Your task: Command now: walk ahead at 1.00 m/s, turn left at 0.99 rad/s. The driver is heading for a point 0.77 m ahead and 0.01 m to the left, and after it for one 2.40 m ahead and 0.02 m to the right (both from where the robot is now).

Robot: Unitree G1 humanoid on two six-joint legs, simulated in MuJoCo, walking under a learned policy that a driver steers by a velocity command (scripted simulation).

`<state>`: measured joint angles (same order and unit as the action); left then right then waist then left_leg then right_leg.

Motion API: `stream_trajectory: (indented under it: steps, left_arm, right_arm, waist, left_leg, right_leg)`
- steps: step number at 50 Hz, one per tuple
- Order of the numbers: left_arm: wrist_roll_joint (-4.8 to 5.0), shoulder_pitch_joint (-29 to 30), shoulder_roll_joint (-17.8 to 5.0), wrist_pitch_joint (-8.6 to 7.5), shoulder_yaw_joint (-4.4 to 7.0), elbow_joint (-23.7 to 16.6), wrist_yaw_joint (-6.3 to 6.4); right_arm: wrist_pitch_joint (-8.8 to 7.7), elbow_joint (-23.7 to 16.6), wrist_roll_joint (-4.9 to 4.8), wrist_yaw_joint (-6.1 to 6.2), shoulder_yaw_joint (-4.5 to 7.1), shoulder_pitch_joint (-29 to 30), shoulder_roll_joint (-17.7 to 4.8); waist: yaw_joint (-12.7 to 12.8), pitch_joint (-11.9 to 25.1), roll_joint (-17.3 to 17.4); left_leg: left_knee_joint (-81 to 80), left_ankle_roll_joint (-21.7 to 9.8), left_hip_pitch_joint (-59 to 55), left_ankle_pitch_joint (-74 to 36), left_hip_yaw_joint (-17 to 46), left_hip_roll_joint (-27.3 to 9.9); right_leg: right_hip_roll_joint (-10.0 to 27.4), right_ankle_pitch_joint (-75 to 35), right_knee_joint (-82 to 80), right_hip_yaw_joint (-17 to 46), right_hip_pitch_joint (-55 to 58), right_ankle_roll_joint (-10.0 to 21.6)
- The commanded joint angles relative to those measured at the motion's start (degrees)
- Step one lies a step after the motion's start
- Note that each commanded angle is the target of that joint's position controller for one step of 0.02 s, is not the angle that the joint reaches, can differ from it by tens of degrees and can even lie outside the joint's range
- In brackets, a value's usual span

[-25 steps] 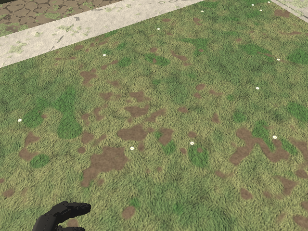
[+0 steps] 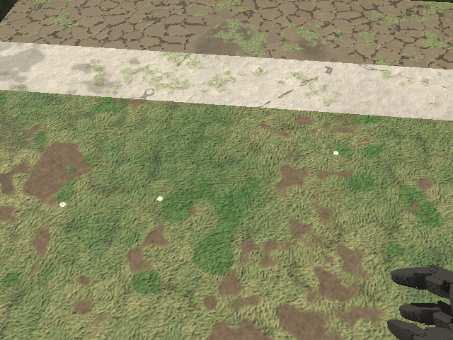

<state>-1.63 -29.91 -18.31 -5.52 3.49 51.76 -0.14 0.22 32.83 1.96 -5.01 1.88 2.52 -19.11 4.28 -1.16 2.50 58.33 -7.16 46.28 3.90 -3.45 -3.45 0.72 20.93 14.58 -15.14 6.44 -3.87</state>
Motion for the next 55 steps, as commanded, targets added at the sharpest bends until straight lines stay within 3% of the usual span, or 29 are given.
stream_trajectory:
  steps: [1,3,5,6,7,8,9,11,14,18,22,25,27,28,29,30,31,33,34,35,38,41,46,47,48,49,51,52,55]
  left_arm:
    - [-0.05,6.0,-6.3,-1.37,0.53,-4.6,0.42]
    - [0.19,3.7,-9.5,-0.19,1.22,-4.7,1.27]
    - [-0.13,7.2,-13.0,1.73,2.23,-6.3,1.85]
    - [-0.27,10.0,-12.7,2.45,2.29,-7.9,1.59]
    - [-0.38,11.5,-9.3,2.69,2.08,-8.8,0.79]
    - [0.06,6.7,-4.7,1.67,0.45,-16.0,0.26]
    - [0.24,12.6,-6.7,0.11,0.06,-17.8,0.26]
    - [0.02,14.1,-5.2,-0.36,-0.89,-16.7,0.43]
    - [-2.29,11.2,-3.4,2.83,-1.62,-14.6,-0.3]
    - [-1.0,24.6,-0.2,2.83,-3.09,-19.2,-1.65]
    - [0.42,30.9,-0.4,2.21,-3.05,-20.0,-2.19]
    - [0.0,29.7,-3.2,2.05,-1.85,-19.2,-1.76]
    - [0.44,17.7,-6.2,2.1,-0.21,-15.7,-0.79]
    - [0.66,4.8,-7.7,2.46,0.82,-11.7,-0.07]
    - [0.02,-6.1,-10.9,2.72,1.92,-9.0,0.65]
    - [-0.35,-5.2,-16.5,2.7,3.54,-7.7,-0.01]
    - [0.36,2.6,-12.2,2.85,3.32,-9.9,-0.97]
    - [0.94,7.1,-6.5,2.5,1.95,-9.3,-0.91]
    - [1.35,6.7,-5.2,2.22,1.47,-8.3,-0.66]
    - [2.21,11.4,-3.2,0.13,0.6,-11.9,-0.84]
    - [3.12,17.8,-7.4,-0.64,1.62,-13.6,0.17]
    - [3.38,14.0,-12.1,1.89,3.8,-13.0,1.67]
    - [3.88,14.9,-6.8,4.64,3.36,-14.8,3.21]
    - [3.41,14.7,-3.7,4.79,2.52,-15.8,2.96]
    - [1.51,10.7,2.0,4.85,0.7,-16.7,2.77]
    - [3.28,-3.6,-0.8,4.69,0.36,-17.2,1.48]
    - [4.16,4.4,-8.6,6.62,2.85,-15.7,1.68]
    - [3.87,8.3,-9.3,7.61,3.44,-16.1,2.34]
    - [3.13,11.8,-5.7,8.64,2.86,-19.0,2.45]
  right_arm:
    - [-0.48,-3.6,-0.09,-1.02,-0.94,3.6,0.2]
    - [-0.72,-1.9,-0.17,-0.32,-0.27,-0.2,-1.4]
    - [-0.97,2.8,-0.41,1.02,1.71,-16.7,-5.1]
    - [-1.25,7.1,-0.49,2.21,3.56,-29.2,-7.7]
    - [-0.46,8.0,-2.64,3.83,5.9,-27.6,-10.9]
    - [0.5,4.5,0.17,3.76,6.45,-20.9,-17.7]
    - [0.89,3.4,0.45,4.84,6.28,-25.6,-15.2]
    - [-1.15,7.4,-0.35,5.83,4.81,-23.2,-9.2]
    - [-4.41,8.2,-0.93,6.2,2.53,-19.8,-4.4]
    - [-6.32,10.7,-1.46,4.8,2.63,-23.1,-4.5]
    - [-7.41,13.1,-2.81,4.15,2.75,-27.9,-5.2]
    - [-7.29,14.7,-1.72,4.87,3.29,-28.9,-8.9]
    - [-6.25,15.7,0.43,5.74,3.69,-28.7,-10.8]
    - [-5.35,15.4,1.38,6.29,3.73,-25.3,-10.7]
    - [-5.38,14.3,1.51,6.63,2.8,-23.5,-7.5]
    - [-6.56,11.7,-2.49,5.38,1.42,-30.6,-0.7]
    - [-7.3,11.3,-0.87,5.87,0.68,-28.0,-3.3]
    - [-7.82,8.2,0.05,5.71,-0.14,-18.0,-3.4]
    - [-7.3,6.1,0.76,5.62,-0.25,-14.4,-2.5]
    - [-7.71,4.4,-2.13,4.68,0.32,-12.7,-4.2]
    - [-6.93,2.6,-1.35,4.91,-0.34,-11.8,-2.7]
    - [-6.49,1.7,-1.08,4.86,-1.1,-7.4,-0.4]
    - [-5.73,1.3,-1.64,5.28,1.49,-8.5,-4.1]
    - [-5.78,2.6,-0.67,5.64,1.94,-13.9,-4.9]
    - [-5.26,2.3,-0.11,6.29,1.9,-17.0,-6.5]
    - [-4.21,2.5,0.43,5.81,1.89,-16.3,-7.3]
    - [-2.69,-0.3,-0.83,6.7,1.44,-7.6,-1.6]
    - [-1.91,-0.5,-0.83,6.94,1.14,-5.6,-1.1]
    - [-1.43,1.5,0.0,7.48,2.09,-4.2,-2.6]
  waist:
    - [-4.9,-7.0,-4.9]
    - [-7.4,-2.7,-7.7]
    - [-16.1,5.8,-9.9]
    - [-20.8,10.9,-8.0]
    - [-18.0,9.5,2.9]
    - [-8.5,15.7,11.7]
    - [-12.6,19.4,0.4]
    - [-6.5,3.2,-7.5]
    - [-0.9,-0.6,-7.4]
    - [-4.4,-6.1,-4.0]
    - [-8.2,-5.6,-3.2]
    - [-7.3,-1.6,-0.9]
    - [-0.9,5.9,2.7]
    - [6.4,10.8,2.6]
    - [10.7,15.1,-1.2]
    - [2.5,21.6,-27.7]
    - [1.6,20.3,-14.7]
    - [-0.6,6.9,0.4]
    - [-1.6,3.1,1.7]
    - [-2.7,3.4,-2.0]
    - [-7.6,-0.9,-1.7]
    - [-4.8,4.4,-4.5]
    - [-7.1,7.2,-7.9]
    - [-8.9,11.2,-5.2]
    - [-7.3,16.6,6.3]
    - [-0.6,27.5,16.7]
    - [-3.2,15.9,5.9]
    - [-3.5,12.4,2.3]
    - [-2.3,6.4,3.8]
  left_leg:
    - [-11.1,-2.7,-11.2,-3.4,-5.9,2.9]
    - [-13.2,-4.4,-17.4,0.7,-9.0,7.3]
    - [-13.8,-6.7,-34.9,6.2,-6.8,10.3]
    - [-18.9,-8.7,-51.3,7.4,-2.7,10.7]
    - [-23.7,-9.9,-61.4,11.6,7.7,6.4]
    - [-30.6,-20.5,-74.4,9.3,39.7,-9.2]
    - [-39.7,-21.1,-73.3,16.2,47.9,-11.5]
    - [-44.5,-15.9,-52.6,12.4,39.4,-9.2]
    - [-46.3,-13.0,-33.9,4.7,27.8,-3.1]
    - [-51.8,-10.2,-28.5,-3.1,18.1,2.3]
    - [-55.2,-6.7,-35.2,-17.2,15.6,0.3]
    - [-48.5,-4.0,-49.8,-41.7,11.9,-1.9]
    - [-31.8,-2.0,-55.0,-60.4,9.4,-3.9]
    - [-16.1,-1.0,-50.8,-59.7,6.4,-3.1]
    - [6.7,0.2,-39.3,-42.4,3.8,0.3]
    - [32.9,6.5,-13.2,14.6,4.2,14.1]
    - [35.9,5.1,-5.1,18.5,9.8,10.8]
    - [27.2,5.8,-5.1,15.3,10.1,4.6]
    - [22.2,6.6,-5.5,16.5,10.4,3.2]
    - [20.6,6.4,-8.1,19.4,11.8,3.2]
    - [-3.6,9.2,-15.3,16.6,8.8,2.7]
    - [-22.8,11.3,-30.4,-2.8,5.2,9.4]
    - [-35.2,9.8,-39.3,-15.0,11.4,6.5]
    - [-35.5,7.2,-46.8,-20.6,13.9,0.9]
    - [-30.8,2.0,-58.8,-45.7,26.6,-12.9]
    - [-30.6,-9.3,-64.0,-43.3,44.0,-27.5]
    - [-35.8,-7.5,-52.1,-10.9,33.0,-18.1]
    - [-37.5,-5.3,-45.9,-5.5,27.5,-14.4]
    - [-41.1,-5.0,-34.0,-9.9,16.0,-9.9]
  right_leg:
    - [11.3,-50.0,-6.9,-1.7,-9.8,4.3]
    - [12.7,-75.9,2.7,-2.3,-3.6,3.6]
    - [15.5,-85.1,24.2,-0.7,-5.4,4.8]
    - [15.1,-75.7,42.1,0.5,-14.5,5.2]
    - [4.1,-19.5,64.4,1.0,-30.4,3.5]
    - [-1.7,7.9,82.9,8.1,-52.5,0.8]
    - [0.2,3.3,82.1,17.7,-56.7,1.6]
    - [6.2,-1.0,68.2,18.0,-53.3,2.4]
    - [9.2,1.4,57.2,18.0,-41.8,1.1]
    - [9.3,-15.0,35.7,14.2,-41.2,1.7]
    - [5.2,-33.2,21.4,11.5,-34.0,5.3]
    - [-0.1,-26.3,16.5,8.5,-31.8,8.7]
    - [-4.6,-15.5,18.1,7.7,-22.0,10.7]
    - [-4.6,-12.7,17.0,7.6,-10.4,12.0]
    - [3.0,-7.4,19.9,16.3,2.5,14.8]
    - [19.0,-13.1,10.0,56.9,19.4,26.9]
    - [18.7,-22.4,5.7,63.1,18.4,28.2]
    - [15.5,-40.2,6.7,46.4,1.3,25.0]
    - [12.8,-45.9,5.9,41.2,-4.9,23.3]
    - [10.5,-43.2,2.3,39.8,-9.2,22.6]
    - [5.7,-46.2,0.0,33.1,-25.2,20.4]
    - [0.4,-41.7,3.4,29.2,-31.4,14.8]
    - [-3.3,-21.5,18.0,35.5,-27.5,7.2]
    - [-5.8,-14.4,29.4,32.5,-29.1,4.8]
    - [-11.1,19.8,45.8,25.7,-38.9,2.6]
    - [-7.2,23.4,59.7,25.8,-41.8,1.6]
    - [-0.6,11.3,65.0,21.2,-47.8,-1.3]
    - [0.9,7.5,64.7,20.1,-46.8,-2.0]
    - [2.6,3.7,58.6,17.4,-42.0,-2.0]
